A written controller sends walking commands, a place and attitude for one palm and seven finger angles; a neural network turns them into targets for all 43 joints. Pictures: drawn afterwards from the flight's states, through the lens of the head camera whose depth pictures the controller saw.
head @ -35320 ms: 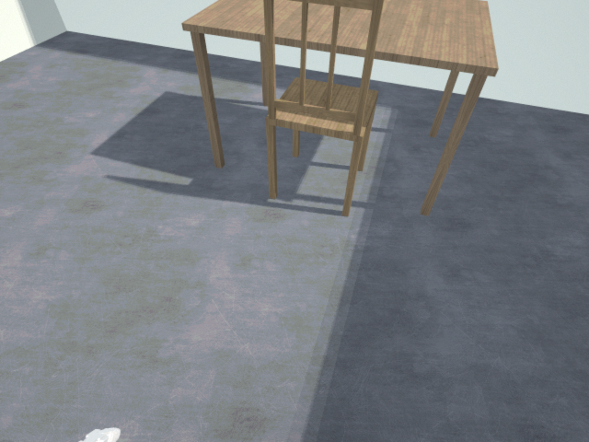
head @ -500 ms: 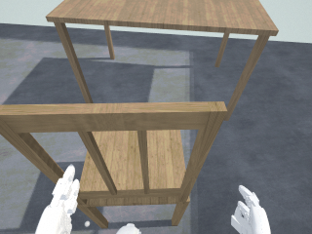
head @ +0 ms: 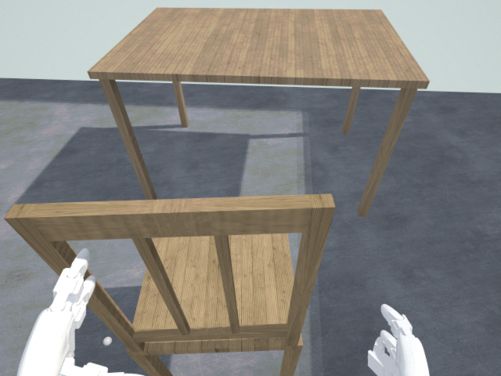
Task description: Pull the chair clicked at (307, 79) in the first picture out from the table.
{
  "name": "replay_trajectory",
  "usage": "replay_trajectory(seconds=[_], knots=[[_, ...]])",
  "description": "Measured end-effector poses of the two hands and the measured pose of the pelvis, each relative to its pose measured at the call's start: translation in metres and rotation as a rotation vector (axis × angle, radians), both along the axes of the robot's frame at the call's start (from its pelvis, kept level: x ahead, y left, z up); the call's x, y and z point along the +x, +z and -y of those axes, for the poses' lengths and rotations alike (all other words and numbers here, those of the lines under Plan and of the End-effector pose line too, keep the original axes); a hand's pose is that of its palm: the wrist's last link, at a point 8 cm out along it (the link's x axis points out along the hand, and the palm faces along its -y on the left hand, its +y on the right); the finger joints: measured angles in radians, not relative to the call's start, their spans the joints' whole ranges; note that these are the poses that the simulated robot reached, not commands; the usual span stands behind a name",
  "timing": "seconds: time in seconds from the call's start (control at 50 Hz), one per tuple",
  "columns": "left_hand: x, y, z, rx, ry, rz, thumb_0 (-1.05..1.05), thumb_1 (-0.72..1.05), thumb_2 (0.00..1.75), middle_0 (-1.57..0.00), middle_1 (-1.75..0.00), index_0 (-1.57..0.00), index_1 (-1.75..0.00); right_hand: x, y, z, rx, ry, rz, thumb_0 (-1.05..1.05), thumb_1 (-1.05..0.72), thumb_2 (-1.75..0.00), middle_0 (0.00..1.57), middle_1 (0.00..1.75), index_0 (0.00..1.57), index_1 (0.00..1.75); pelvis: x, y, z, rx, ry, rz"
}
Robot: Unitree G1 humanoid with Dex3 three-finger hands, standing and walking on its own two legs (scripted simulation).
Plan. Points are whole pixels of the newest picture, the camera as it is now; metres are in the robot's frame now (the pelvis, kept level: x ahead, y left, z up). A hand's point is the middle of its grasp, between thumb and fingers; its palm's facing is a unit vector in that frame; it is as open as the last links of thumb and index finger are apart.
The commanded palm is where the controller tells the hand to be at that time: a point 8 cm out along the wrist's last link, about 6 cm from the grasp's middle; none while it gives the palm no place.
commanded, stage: draw the hand back to the body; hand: left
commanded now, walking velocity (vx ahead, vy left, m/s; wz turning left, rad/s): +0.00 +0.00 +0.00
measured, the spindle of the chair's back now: (168, 293) +0.26 +0.17 -0.02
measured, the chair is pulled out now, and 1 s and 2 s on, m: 0.68 0.66 0.69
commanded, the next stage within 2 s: step back with the hand held close in 0.88 s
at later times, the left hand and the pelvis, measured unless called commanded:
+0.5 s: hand (61, 289) +0.19 +0.26 +0.12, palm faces +0.38 -0.79 -0.49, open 8.8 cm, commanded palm +0.17 +0.30 +0.21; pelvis +0.03 +0.00 +0.03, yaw +0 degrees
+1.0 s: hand (62, 292) +0.19 +0.25 +0.13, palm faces +0.38 -0.78 -0.50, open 6.8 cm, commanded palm +0.16 +0.29 +0.21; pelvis +0.03 -0.01 +0.03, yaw +1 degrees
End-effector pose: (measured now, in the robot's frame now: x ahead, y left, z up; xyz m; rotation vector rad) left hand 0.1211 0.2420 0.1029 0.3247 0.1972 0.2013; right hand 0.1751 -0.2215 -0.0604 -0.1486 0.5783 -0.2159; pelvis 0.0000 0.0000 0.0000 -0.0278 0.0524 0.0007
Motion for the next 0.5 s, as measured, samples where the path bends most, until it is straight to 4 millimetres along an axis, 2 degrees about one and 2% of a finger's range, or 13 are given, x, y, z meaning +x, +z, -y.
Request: replay_trajectory(seconds=[0.12, 0.26, 0.5], knots=[[0.007, 0.012, -0.014, 0.068, 0.052, -0.044, -0.01, -0.09, 0.42, -0.22, -0.17, -0.07, -0.1, 0.004, 0.006, -0.003, -0.011, 0.024, -0.036, 0.01, -0.91, -0.9, 0.2, 0.3, 0.2, 0.3, 0.008, 0.013, 0.0, 0.007, 0.0, 0.042], [0.018, 0.042, -0.031, 0.148, 0.134, 0.001, 0.0, 0.16, 0.54, -0.27, -0.23, -0.12, -0.15, 0.017, 0.006, -0.008, -0.002, 0.073, -0.049, 0.01, -0.91, -0.9, 0.2, 0.3, 0.2, 0.3, 0.02, 0.023, -0.001, 0.017, 0.001, 0.073], [0.034, 0.048, -0.05, 0.171, 0.254, -0.013, 0.01, 0.59, 0.75, -0.19, -0.25, -0.28, -0.27, 0.045, 0.013, -0.008, -0.013, 0.155, -0.027, 0.01, -0.91, -0.9, 0.2, 0.3, 0.21, 0.3, 0.035, 0.03, 0.003, 0.03, 0.005, 0.098]])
